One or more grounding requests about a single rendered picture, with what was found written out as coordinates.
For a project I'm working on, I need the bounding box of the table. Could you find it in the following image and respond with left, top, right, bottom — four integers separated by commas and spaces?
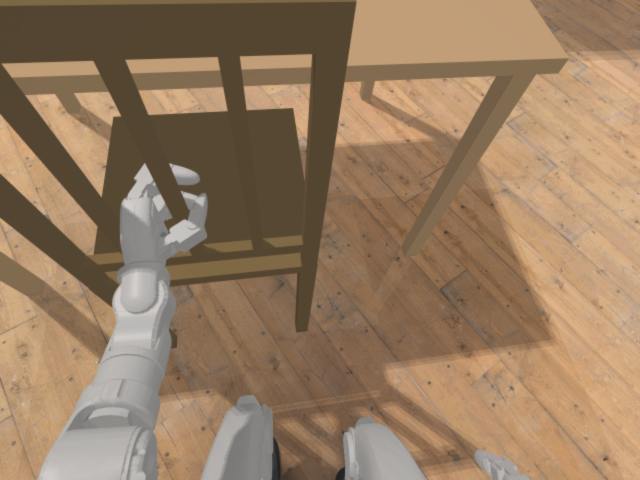
0, 0, 569, 297

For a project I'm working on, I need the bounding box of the left robot hand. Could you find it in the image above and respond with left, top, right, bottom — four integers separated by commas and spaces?
120, 163, 208, 266

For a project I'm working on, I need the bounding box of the chair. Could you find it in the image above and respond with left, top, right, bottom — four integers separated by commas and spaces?
0, 0, 357, 348

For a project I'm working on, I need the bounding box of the robot left forearm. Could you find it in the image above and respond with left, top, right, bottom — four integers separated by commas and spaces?
37, 261, 176, 480

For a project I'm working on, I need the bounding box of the robot left thigh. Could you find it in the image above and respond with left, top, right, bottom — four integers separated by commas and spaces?
200, 403, 273, 480

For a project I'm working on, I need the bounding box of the robot right thigh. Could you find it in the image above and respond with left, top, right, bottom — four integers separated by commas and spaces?
343, 423, 427, 480

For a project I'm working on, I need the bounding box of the robot thigh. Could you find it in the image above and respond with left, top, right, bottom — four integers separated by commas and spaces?
200, 403, 273, 480
343, 423, 427, 480

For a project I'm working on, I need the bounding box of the left robot upper arm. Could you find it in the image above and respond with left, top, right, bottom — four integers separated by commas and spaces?
42, 426, 158, 480

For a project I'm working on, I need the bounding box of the right robot hand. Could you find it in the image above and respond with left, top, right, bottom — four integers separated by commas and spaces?
474, 450, 530, 480

